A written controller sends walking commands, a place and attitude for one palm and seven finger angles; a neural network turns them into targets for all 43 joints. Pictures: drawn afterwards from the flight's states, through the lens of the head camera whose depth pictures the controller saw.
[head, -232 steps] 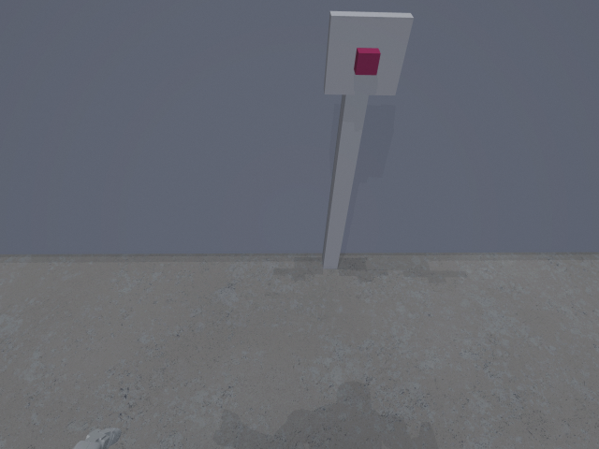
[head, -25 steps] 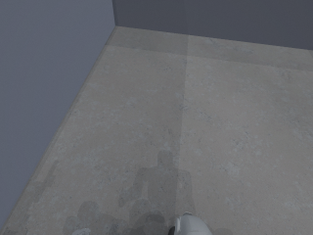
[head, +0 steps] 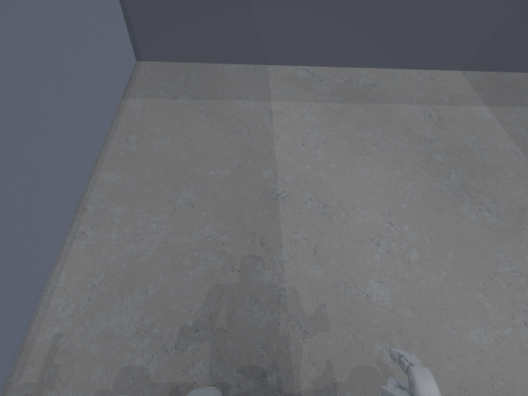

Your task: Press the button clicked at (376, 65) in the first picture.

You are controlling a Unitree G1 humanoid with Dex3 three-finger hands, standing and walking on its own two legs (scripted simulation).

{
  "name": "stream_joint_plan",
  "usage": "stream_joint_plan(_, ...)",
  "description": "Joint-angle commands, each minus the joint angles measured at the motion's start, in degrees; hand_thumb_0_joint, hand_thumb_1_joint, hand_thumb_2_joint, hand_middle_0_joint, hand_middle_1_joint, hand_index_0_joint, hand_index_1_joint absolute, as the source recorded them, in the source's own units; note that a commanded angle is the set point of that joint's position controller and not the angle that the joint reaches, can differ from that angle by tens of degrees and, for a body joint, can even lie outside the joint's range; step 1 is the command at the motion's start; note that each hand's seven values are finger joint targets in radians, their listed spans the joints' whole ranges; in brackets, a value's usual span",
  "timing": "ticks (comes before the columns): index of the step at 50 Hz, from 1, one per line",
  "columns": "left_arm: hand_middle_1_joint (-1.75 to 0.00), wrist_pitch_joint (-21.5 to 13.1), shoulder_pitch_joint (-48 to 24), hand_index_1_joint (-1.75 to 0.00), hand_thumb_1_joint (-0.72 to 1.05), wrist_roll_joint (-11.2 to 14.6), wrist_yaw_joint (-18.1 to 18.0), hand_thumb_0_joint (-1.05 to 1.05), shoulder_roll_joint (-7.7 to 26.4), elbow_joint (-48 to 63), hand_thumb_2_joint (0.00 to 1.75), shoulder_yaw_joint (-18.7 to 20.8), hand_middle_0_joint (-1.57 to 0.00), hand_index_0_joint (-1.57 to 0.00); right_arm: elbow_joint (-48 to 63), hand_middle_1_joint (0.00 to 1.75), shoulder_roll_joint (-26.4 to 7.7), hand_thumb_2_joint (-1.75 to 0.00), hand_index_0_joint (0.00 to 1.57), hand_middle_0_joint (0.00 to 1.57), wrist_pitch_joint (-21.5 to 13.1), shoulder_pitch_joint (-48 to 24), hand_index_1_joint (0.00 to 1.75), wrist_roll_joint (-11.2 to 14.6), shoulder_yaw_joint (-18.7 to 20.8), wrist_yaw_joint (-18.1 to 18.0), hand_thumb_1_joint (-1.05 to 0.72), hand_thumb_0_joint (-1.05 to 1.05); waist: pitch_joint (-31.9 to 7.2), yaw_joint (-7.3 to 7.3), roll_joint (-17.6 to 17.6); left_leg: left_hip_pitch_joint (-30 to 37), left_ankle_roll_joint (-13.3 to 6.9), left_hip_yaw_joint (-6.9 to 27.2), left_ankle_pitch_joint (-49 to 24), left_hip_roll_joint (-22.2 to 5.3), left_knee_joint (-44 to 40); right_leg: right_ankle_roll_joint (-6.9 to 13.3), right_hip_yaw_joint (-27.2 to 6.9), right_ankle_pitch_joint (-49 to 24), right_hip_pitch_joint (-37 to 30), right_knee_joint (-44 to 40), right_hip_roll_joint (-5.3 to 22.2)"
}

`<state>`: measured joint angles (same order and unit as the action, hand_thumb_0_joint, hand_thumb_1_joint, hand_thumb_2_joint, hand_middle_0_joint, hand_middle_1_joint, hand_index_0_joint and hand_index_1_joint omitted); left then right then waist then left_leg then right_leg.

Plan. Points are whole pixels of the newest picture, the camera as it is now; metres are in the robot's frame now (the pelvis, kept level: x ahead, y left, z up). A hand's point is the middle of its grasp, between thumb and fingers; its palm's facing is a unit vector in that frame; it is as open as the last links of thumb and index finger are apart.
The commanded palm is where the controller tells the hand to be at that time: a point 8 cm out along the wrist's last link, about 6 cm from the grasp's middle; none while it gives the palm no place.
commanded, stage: walk to a spot facing it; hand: left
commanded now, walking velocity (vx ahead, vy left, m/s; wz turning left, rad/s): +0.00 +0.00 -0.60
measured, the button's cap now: out of the picture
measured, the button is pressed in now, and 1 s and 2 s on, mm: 0 0 0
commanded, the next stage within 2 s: turn to face it in 1.42 s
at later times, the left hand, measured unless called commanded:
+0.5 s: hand (180, 372) +0.17 +0.16 -0.15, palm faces -0.35 -0.91 -0.23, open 7.4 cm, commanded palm none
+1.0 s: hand out of the picture +0.14 +0.15 -0.15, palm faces -0.46 -0.86 -0.20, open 7.4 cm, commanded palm none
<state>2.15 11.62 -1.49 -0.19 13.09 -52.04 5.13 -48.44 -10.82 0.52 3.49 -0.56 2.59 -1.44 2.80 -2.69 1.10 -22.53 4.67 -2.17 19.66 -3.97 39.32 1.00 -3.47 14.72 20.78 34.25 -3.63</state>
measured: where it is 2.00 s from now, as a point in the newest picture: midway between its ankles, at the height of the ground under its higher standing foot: outside the picture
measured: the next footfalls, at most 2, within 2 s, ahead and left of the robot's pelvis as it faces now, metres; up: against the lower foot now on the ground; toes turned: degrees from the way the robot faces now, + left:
left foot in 0.02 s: +0.07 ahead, +0.13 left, +0.00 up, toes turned +3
right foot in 0.52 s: -0.02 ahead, -0.11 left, +0.00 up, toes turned -28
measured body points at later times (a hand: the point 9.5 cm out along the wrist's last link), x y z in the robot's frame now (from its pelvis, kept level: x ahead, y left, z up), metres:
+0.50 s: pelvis +0.00 +0.01 +0.00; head +0.03 -0.01 +0.45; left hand +0.19 +0.21 -0.13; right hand -0.09 -0.23 -0.15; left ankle +0.03 +0.13 -0.73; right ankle -0.06 -0.09 -0.72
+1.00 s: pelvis +0.01 +0.00 +0.02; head +0.03 +0.00 +0.46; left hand +0.16 +0.20 -0.14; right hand -0.03 -0.28 -0.11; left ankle +0.11 +0.09 -0.70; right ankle -0.05 -0.09 -0.73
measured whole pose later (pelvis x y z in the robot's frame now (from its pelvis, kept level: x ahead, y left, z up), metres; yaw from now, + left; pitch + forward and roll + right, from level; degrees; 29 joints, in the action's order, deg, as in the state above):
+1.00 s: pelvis +0.01 +0.00 +0.02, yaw -35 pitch +0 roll +0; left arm 0.7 18.3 -1.2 0.6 11.2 -55.3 3.9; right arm -51.4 -12.8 1.2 9.2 -1.2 3.9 0.2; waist 0.9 -3.2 0.9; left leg -21.4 4.3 -2.3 22.2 -2.9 40.6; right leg 1.9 -6.2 14.2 11.5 25.9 -3.7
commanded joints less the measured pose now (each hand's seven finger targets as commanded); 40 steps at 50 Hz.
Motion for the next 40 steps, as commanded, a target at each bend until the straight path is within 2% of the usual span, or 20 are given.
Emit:
stream_joint_plan(1, -0.3, -0.65, -0.17, -0.3, 0.9, 1.3, 0.26, 0.0, 3.73, 7.38, 0.9, 1.06, -0.2, -0.2, 1.59, 0.3, -14.59, -0.9, 0.2, 0.2, -1.65, 11.95, 0.3, -0.81, 3.22, -0.6, -0.9, 0.0, -10.2, 4.73, -16.62, 25.02, -7.24, 19.11, -19.3, -20.17, -22.09, -1.54, -2.71, 10.48, 14.99, 14.5, -0.62)
stream_joint_plan(2, -0.3, -0.66, 0.16, -0.3, 0.9, 0.34, 0.38, 0.0, 5.03, 7.09, 0.9, 1.2, -0.2, -0.2, 2.13, 0.3, -16.24, -0.9, 0.2, 0.2, -1.0, 11.32, 0.3, -0.86, 3.36, -0.48, -0.9, 0.0, -7.98, 4.71, -16.72, 19.42, -12.0, 21.56, -24.09, -26.78, -21.9, -2.92, -0.13, 20.62, 15.46, 28.06, 0.99)
stream_joint_plan(3, -0.3, -0.07, 2.19, -0.3, 0.9, -0.1, 0.22, 0.0, 6.27, 5.43, 0.9, 1.8, -0.2, -0.2, 2.44, 0.3, -12.56, -0.9, 0.2, 0.2, -0.97, 7.61, 0.3, -0.94, 2.53, -0.54, -0.9, 0.0, -6.69, 2.89, -15.5, 14.06, -11.49, 17.15, -19.74, -24.07, -22.35, -3.56, -2.16, 17.36, 13.91, 33.18, 2.98)
stream_joint_plan(5, -0.3, 0.1, 2.05, -0.3, 0.9, -0.3, 1.2, 0.0, 7.06, 4.58, 0.9, 2.63, -0.2, -0.2, 4.32, 0.3, -9.63, -0.9, 0.2, 0.2, -1.43, 3.42, 0.3, -1.0, 1.5, -0.76, -0.9, 0.0, -1.78, 1.42, -11.68, 9.42, -10.17, 8.91, -20.02, -17.79, -22.41, -4.1, -0.09, 11.23, 13.17, 38.9, 3.88)
stream_joint_plan(7, -0.3, 0.39, 2.67, -0.3, 0.9, -0.03, 1.66, 0.0, 5.22, 4.24, 0.9, 2.1, -0.2, -0.2, 3.23, 0.3, -9.14, -0.9, 0.2, 0.2, -1.64, 4.84, 0.3, -1.0, 1.46, -0.77, -0.9, 0.0, -3.05, 1.47, -10.95, 12.63, -9.5, 2.41, -25.82, -14.81, -20.69, -4.92, 1.45, 8.01, 13.42, 40.18, 4.27)
stream_joint_plan(9, -0.3, 0.63, 2.12, -0.3, 0.9, 0.17, 1.83, 0.0, 4.32, 4.32, 0.9, 1.76, -0.2, -0.2, 2.18, 0.3, -8.84, -0.9, 0.2, 0.2, -1.77, 7.96, 0.3, -0.78, 1.67, -0.77, -0.9, 0.0, -4.6, 2.4, -10.57, 16.22, -9.45, -0.45, -28.95, -14.29, -19.73, -5.45, 2.73, 6.93, 13.27, 38.59, 4.89)
stream_joint_plan(16, -0.3, 1.14, -3.75, -0.3, 0.9, 0.32, 1.99, 0.0, 2.26, 5.39, 0.9, 0.98, -0.2, -0.2, -1.48, 0.3, -10.15, -0.9, 0.2, 0.2, -1.33, 14.29, 0.3, -0.97, 3.1, -0.41, -0.9, 0.0, -4.21, 5.39, -12.33, 20.73, -11.48, -3.38, -28.9, -18.12, -19.57, -5.72, 6.73, 10.5, 11.09, 23.91, 7.46)
stream_joint_plan(20, -0.3, 0.55, -5.14, -0.3, 0.9, 0.34, 1.96, 0.0, 1.48, 5.49, 0.9, 0.43, -0.2, -0.2, -2.82, 0.3, -11.38, -0.9, 0.2, 0.2, -0.97, 14.95, 0.3, -1.19, 3.9, 0.07, -0.9, 0.0, -5.08, 6.05, -14.9, 20.05, -11.01, -6.61, -30.1, -18.95, -17.04, -4.35, 9.47, 11.92, 5.15, 12.9, 6.13)
stream_joint_plan(22, -0.3, 0.04, -4.33, -0.3, 0.9, 0.44, 1.7, 0.0, 1.65, 5.25, 0.9, 0.3, -0.2, -0.2, -3.15, 0.3, -12.13, -0.9, 0.2, 0.2, -0.87, 14.54, 0.3, -1.22, 4.2, 0.34, -0.9, 0.0, -5.69, 5.35, -15.23, 19.22, -9.94, -7.77, -30.77, -19.67, -14.48, -3.07, 9.9, 10.42, 1.3, 6.21, 5.56)
stream_joint_plan(24, -0.3, -0.79, 0.26, -0.3, 0.9, 0.37, 1.29, 0.0, 3.69, 4.05, 0.9, 0.72, -0.2, -0.2, -2.97, 0.3, -11.64, -0.9, 0.2, 0.2, -0.7, 14.06, 0.3, -0.74, 4.18, 0.63, -0.9, 0.0, -8.03, 2.36, -10.69, 14.13, -5.52, -11.66, -26.8, -18.31, -5.68, -1.6, 9.84, -2.43, -10.27, -7.96, 5.54)
stream_joint_plan(25, -0.3, -1.72, 4.56, -0.3, 0.9, -0.17, 0.63, 0.0, 9.01, 2.74, 0.9, 1.5, -0.2, -0.2, -2.24, 0.3, -9.21, -0.9, 0.2, 0.2, -0.44, 14.87, 0.3, -0.12, 3.61, 1.07, -0.9, 0.0, -10.48, -0.02, 2.39, 3.35, -1.97, -13.3, -14.7, -14.69, 5.19, 1.3, -0.18, -13.25, -22.11, -13.86, 13.47)
stream_joint_plan(26, -0.3, -1.98, 7.63, -0.3, 0.9, -0.14, -0.33, 0.0, 15.56, 1.72, 0.9, 2.86, -0.2, -0.2, 1.07, 0.3, -4.84, -0.9, 0.2, 0.2, -0.16, 11.38, 0.3, -0.39, 2.01, 1.28, -0.9, 0.0, -8.98, -1.51, 18.6, -12.72, 1.04, -12.15, 15.71, -5.7, 18.78, 7.11, -19.03, -35.35, -25.16, -14.35, 26.81)
stream_joint_plan(27, -0.3, -1.48, 8.53, -0.3, 0.9, 0.76, -0.91, 0.0, 15.61, 1.35, 0.9, 2.9, -0.2, -0.2, 1.66, 0.3, -6.62, -0.9, 0.2, 0.2, 0.8, 9.65, 0.3, -0.33, 2.13, 0.39, -0.9, 0.0, -9.52, -2.04, 13.97, -13.29, 0.54, -3.22, 17.81, -5.33, 25.06, 10.95, -16.72, -40.95, -22.19, -12.75, 28.32)
stream_joint_plan(28, -0.3, -1.29, 5.95, -0.3, 0.9, 0.85, -1.37, 0.0, 12.77, 1.66, 0.9, 2.65, -0.2, -0.2, 1.17, 0.3, -6.46, -0.9, 0.2, 0.2, 1.24, 9.16, 0.3, -0.31, 2.23, 0.18, -0.9, 0.0, -6.84, -0.79, 10.33, -13.96, 0.31, -0.96, 12.86, -6.36, 26.89, 10.44, -12.46, -37.44, -19.74, -12.68, 25.0)
stream_joint_plan(29, -0.3, -1.33, 2.45, -0.3, 0.9, 0.73, -1.49, 0.0, 12.1, 2.55, 0.9, 2.58, -0.2, -0.2, 0.52, 0.3, -6.16, -0.9, 0.2, 0.2, 1.33, 8.9, 0.3, -0.44, 2.13, 0.09, -0.9, 0.0, -5.46, 0.39, 12.96, -14.91, 0.59, -0.41, 10.52, -6.22, 27.72, 9.71, -12.64, -33.03, -18.64, -13.05, 22.49)
stream_joint_plan(30, -0.3, -1.48, 0.0, -0.3, 0.9, 0.85, -1.33, 0.0, 9.85, 3.14, 0.9, 1.81, -0.2, -0.2, -0.45, 0.3, -7.11, -0.9, 0.2, 0.2, 1.4, 8.45, 0.3, -0.68, 2.46, 0.18, -0.9, 0.0, -3.65, 1.29, 10.36, -13.99, 1.02, 0.41, 6.32, -5.93, 28.32, 8.67, -10.09, -32.67, -16.57, -12.8, 19.63)
stream_joint_plan(31, -0.3, -1.72, -1.36, -0.3, 0.9, 0.94, -1.18, 0.0, 8.69, 3.59, 0.9, 1.25, -0.2, -0.2, -1.06, 0.3, -7.24, -0.9, 0.2, 0.2, 1.55, 10.14, 0.3, -0.89, 2.52, 0.33, -0.9, 0.0, -3.61, 2.57, 8.92, -12.6, 1.47, 0.29, 3.38, -5.8, 27.41, 7.75, -7.57, -30.3, -15.49, -13.52, 18.01)
stream_joint_plan(33, -0.3, -2.06, -2.11, -0.3, 0.9, 0.89, -0.9, 0.0, 8.42, 3.69, 0.9, 1.11, -0.2, -0.2, -1.93, 0.3, -7.12, -0.9, 0.2, 0.2, 1.62, 11.73, 0.3, -1.07, 2.56, 0.7, -0.9, 0.0, -4.45, 3.37, 6.71, -10.39, 1.97, -0.52, 0.62, -4.9, 25.09, 7.28, -6.67, -22.25, -14.52, -15.04, 15.94)
stream_joint_plan(38, -0.3, -2.79, 2.15, -0.3, 0.9, 0.69, -0.1, 0.0, 9.04, 2.3, 0.9, 1.29, -0.2, -0.2, -0.36, 0.3, -7.81, -0.9, 0.2, 0.2, 1.19, 7.25, 0.3, -1.43, 2.97, 1.35, -0.9, 0.0, -0.62, 1.22, 6.59, -11.83, 2.05, -0.03, -1.16, -3.76, 20.8, 8.3, -13.6, 0.55, -11.87, -20.47, 15.55)
stream_joint_plan(40, -0.3, -3.14, 3.58, -0.3, 0.9, 0.59, 0.05, 0.0, 9.43, 2.0, 0.9, 1.41, -0.2, -0.2, 0.74, 0.3, -7.85, -0.9, 0.2, 0.2, 0.68, 5.09, 0.3, -1.44, 2.88, 1.65, -0.9, 0.0, -0.87, 0.43, 6.4, -12.47, 1.78, 0.12, -0.51, -3.14, 17.53, 9.15, -16.3, 5.33, -13.2, -21.2, 15.43)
